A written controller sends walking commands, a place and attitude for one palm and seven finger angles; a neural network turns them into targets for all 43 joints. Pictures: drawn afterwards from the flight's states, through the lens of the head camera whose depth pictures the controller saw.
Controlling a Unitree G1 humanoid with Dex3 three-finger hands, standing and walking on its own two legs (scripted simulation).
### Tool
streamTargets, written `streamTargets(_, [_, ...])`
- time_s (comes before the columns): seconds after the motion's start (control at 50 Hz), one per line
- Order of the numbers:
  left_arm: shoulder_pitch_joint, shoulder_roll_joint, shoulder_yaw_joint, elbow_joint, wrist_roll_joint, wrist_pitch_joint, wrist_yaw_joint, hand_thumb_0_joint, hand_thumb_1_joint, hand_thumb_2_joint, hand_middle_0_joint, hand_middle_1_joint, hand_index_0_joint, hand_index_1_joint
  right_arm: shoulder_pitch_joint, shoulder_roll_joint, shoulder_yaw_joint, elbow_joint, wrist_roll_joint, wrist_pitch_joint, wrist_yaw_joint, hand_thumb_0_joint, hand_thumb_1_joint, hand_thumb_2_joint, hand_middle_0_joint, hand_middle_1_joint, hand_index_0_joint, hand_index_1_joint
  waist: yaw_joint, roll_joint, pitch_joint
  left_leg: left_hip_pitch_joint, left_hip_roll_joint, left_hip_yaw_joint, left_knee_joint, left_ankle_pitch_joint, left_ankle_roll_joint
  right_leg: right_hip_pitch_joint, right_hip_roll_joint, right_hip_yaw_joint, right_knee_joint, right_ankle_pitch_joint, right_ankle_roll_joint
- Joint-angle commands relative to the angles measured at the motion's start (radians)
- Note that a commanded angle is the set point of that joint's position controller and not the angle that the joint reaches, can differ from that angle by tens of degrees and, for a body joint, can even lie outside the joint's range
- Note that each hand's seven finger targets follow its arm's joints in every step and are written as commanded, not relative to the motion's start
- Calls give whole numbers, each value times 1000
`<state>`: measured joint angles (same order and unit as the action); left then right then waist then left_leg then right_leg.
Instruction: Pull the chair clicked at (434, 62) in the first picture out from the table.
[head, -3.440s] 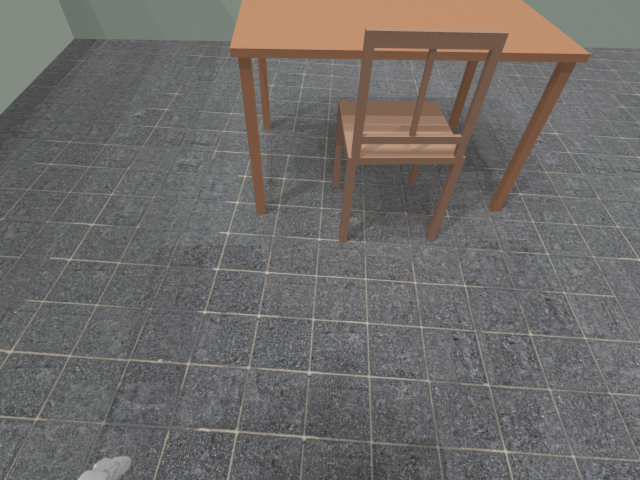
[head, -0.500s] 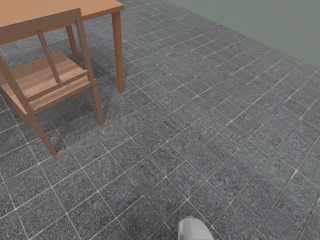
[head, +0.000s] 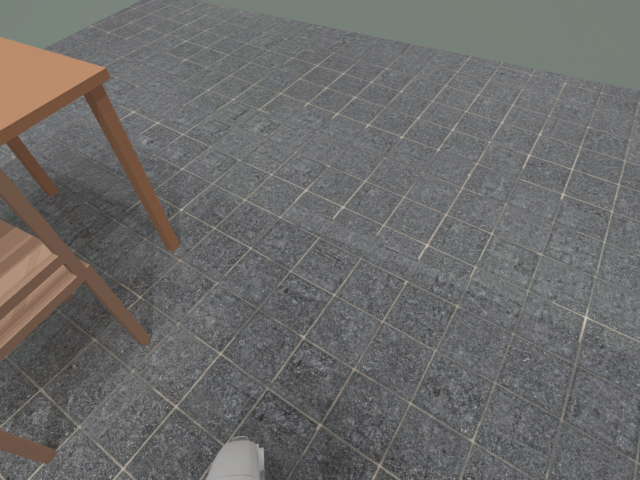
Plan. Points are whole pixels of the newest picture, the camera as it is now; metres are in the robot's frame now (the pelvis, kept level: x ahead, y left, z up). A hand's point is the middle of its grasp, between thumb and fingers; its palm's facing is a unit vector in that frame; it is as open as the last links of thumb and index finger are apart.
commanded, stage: walk to a spot facing it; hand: left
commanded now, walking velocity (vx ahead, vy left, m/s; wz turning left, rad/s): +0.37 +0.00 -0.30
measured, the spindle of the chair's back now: out of the picture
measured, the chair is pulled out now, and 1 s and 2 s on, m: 0.00 0.00 0.00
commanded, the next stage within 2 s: turn to face it in 0.54 s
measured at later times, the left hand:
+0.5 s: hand (207, 359) +0.33 +0.21 -0.16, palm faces -0.16 -0.98 -0.15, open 7.4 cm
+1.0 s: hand (288, 281) +0.48 +0.08 -0.15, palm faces -0.24 -0.96 -0.15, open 7.4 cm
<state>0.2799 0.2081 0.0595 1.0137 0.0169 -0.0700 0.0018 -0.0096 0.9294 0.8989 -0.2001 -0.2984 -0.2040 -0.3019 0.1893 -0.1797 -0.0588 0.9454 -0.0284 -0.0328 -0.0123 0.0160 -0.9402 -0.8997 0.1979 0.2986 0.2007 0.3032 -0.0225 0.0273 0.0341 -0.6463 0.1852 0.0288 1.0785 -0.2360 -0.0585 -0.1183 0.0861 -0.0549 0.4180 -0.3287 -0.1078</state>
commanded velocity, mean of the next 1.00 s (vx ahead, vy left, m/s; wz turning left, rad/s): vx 0.10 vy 0.00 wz -0.10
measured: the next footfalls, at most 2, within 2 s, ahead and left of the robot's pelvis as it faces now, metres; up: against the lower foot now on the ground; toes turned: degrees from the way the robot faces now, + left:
left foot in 0.18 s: +0.25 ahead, +0.16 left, +0.00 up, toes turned +5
right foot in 0.66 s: +0.38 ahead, -0.14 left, +0.00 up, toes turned -29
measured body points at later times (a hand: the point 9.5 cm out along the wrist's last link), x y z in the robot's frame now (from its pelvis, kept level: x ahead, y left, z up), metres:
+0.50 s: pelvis +0.22 +0.04 +0.00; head +0.24 +0.06 +0.45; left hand +0.33 +0.26 -0.15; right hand +0.19 -0.21 -0.13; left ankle +0.21 +0.15 -0.74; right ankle +0.28 -0.12 -0.66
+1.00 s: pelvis +0.31 -0.03 +0.00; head +0.32 -0.03 +0.45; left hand +0.49 +0.14 -0.14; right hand +0.26 -0.24 -0.16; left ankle +0.34 +0.10 -0.69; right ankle +0.34 -0.12 -0.74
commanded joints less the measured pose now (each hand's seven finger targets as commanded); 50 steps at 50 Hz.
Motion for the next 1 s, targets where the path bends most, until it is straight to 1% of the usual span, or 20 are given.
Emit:
streamTargets(0.0, [114, 83, 14, -20, 2, -19, 9, 0, 900, 900, -200, -300, -200, -300, -38, -28, 10, -64, 2, -14, 30, 0, -900, -900, 200, 300, 200, 300, 40, -192, 38, 24, -56, 80, -201, 83, 2, 2, -205, 148, -93, 740, -45])
streamTargets(0.08, [147, 130, 22, -21, 2, -15, 18, 0, 900, 900, -200, -300, -200, -300, -116, -50, 14, -93, 3, -33, 34, 0, -900, -900, 200, 300, 200, 300, 62, -173, -11, 158, -130, 130, -433, 73, 28, 114, -227, 182, -8, 861, -26])
streamTargets(0.12, [134, 152, 27, -24, -3, -13, 20, 0, 900, 900, -200, -300, -200, -300, 20, -90, 1, -53, -2, -41, 18, 0, -900, -900, 200, 300, 200, 300, -10, -170, -99, 368, -176, 151, -554, 99, 51, 120, -217, 177, 170, 979, 2])
streamTargets(0.14, [120, 145, 29, -28, -8, -13, 22, 0, 900, 900, -200, -300, -200, -300, 166, -143, -14, -12, -6, -45, 10, 0, -900, -900, 200, 300, 200, 300, -75, -108, -183, 642, -113, 90, -598, 220, 73, -22, -201, 174, 357, 840, 34])
streamTargets(0.16, [141, 95, 26, -50, -25, -12, 11, 0, 900, 900, -200, -300, -200, -300, 301, -269, -46, 15, -20, -49, -2, 0, -900, -900, 200, 300, 200, 300, -120, 113, -314, 947, 175, -227, -552, 426, 179, -312, -78, 78, 655, 363, 85])
streamTargets(0.18, [149, 75, 16, -64, -27, -21, 3, 0, 900, 900, -200, -300, -200, -300, 367, -304, -47, 32, -9, -42, -2, 0, -900, -900, 200, 300, 200, 300, -114, 224, -380, 1032, 378, -450, -645, 590, 284, -454, -24, 76, 965, -239, 88])
streamTargets(0.2, [112, 110, 25, -55, -18, -11, 8, 0, 900, 900, -200, -300, -200, -300, 282, -249, -31, 22, 5, -39, -2, 0, -900, -900, 200, 300, 200, 300, -79, 93, -267, 881, 368, -377, -711, 432, 277, -483, -102, 130, 1028, -185, 81])
streamTargets(0.24, [29, 80, 26, -66, -3, 7, -12, 0, 900, 900, -200, -300, -200, -300, 139, -149, -7, -8, 5, -53, -6, 0, -900, -900, 200, 300, 200, 300, -32, 76, -45, 622, 284, -200, -767, 324, 207, -531, -173, 104, 1009, -55, 109])
streamTargets(0.32, [89, 8, 30, -65, 10, 76, -31, 0, 900, 900, -200, -300, -200, -300, 77, -90, 3, -2, 7, -55, -8, 0, -900, -900, 200, 300, 200, 300, 55, 143, 47, 348, 177, 80, -847, 122, 139, -433, -205, 56, 878, 48, 127])
streamTargets(0.38, [61, -8, 39, -92, 11, 97, -39, 0, 900, 900, -200, -300, -200, -300, 73, -95, -13, -8, 8, -50, -9, 0, -900, -900, 200, 300, 200, 300, 67, 137, 75, 346, 167, 163, -876, 139, 152, -483, -222, 18, 762, 134, 154])
streamTargets(0.46, [-57, -11, 34, -132, 9, 96, -44, 0, 900, 900, -200, -300, -200, -300, 112, -130, -24, 3, 8, -34, -7, 0, -900, -900, 200, 300, 200, 300, 26, 160, 85, 452, 152, 252, -816, 319, 147, -474, -207, -50, 489, 177, 169])
streamTargets(0.54, [-109, 12, 32, -154, 9, 83, -39, 0, 900, 900, -200, -300, -200, -300, 145, -167, -42, 10, 3, -15, -6, 0, -900, -900, 200, 300, 200, 300, -3, 144, 38, 580, 189, 273, -681, 463, 139, -404, -164, -83, 318, 139, 144])
streamTargets(0.6, [18, 63, 42, -128, 14, 62, -34, 0, 900, 900, -200, -300, -200, -300, 129, -195, -49, -9, 6, -4, -4, 0, -900, -900, 200, 300, 200, 300, 72, 92, -65, 568, 172, 304, -382, 615, 90, -148, -94, -124, 169, 175, 108])
streamTargets(0.62, [114, 140, 57, -101, 19, 42, -24, 0, 900, 900, -200, -300, -200, -300, 155, -170, -39, -16, 13, 0, 5, 0, -900, -900, 200, 300, 200, 300, 116, -48, -154, 409, 122, 306, -136, 411, 41, 95, -182, -16, 96, 408, 71])
streamTargets(0.64, [181, 250, 75, -86, 17, 25, -8, 0, 900, 900, -200, -300, -200, -300, 200, -74, -15, -38, 22, 3, 9, 0, -900, -900, 200, 300, 200, 300, 119, -327, -273, 125, -68, 245, 184, -346, -11, 280, -482, 411, 72, 862, -59])
streamTargets(0.66, [186, 265, 70, -81, -10, 34, 7, 0, 900, 900, -200, -300, -200, -300, 168, -85, -10, -45, 33, 19, -9, 0, -900, -900, 200, 300, 200, 300, 117, -257, -348, 155, -68, 47, 246, -424, 9, 233, -539, 403, 12, 889, -119])
streamTargets(0.68, [100, 219, 58, -93, -6, 42, 16, 0, 900, 900, -200, -300, -200, -300, 157, -72, -5, -29, 32, 29, -11, 0, -900, -900, 200, 300, 200, 300, 88, -196, -271, 157, -47, 4, 257, -361, 18, 136, -504, 337, -41, 680, -111])
streamTargets(0.74, [-110, 107, 19, -131, 0, 44, 33, 0, 900, 900, -200, -300, -200, -300, 222, -68, 1, 40, 10, 44, -7, 0, -900, -900, 200, 300, 200, 300, -4, -145, -160, 219, -31, -28, 189, -170, 21, -99, -405, 164, -109, 373, -33])
streamTargets(0.78, [-151, 88, 2, -129, 3, 41, 31, 0, 900, 900, -200, -300, -200, -300, 267, -44, 12, 69, 8, 58, -5, 0, -900, -900, 200, 300, 200, 300, -33, -124, -119, 261, -46, -11, 69, -146, 16, -162, -384, 53, -122, 344, -4])
streamTargets(0.98, [-92, 114, 26, -104, 11, 66, 43, 0, 900, 900, -200, -300, -200, -300, 127, -16, 0, 13, 15, 71, 16, 0, -900, -900, 200, 300, 200, 300, 35, -144, -37, 222, -68, 71, -213, -227, 10, -90, -470, -15, -121, 264, -39])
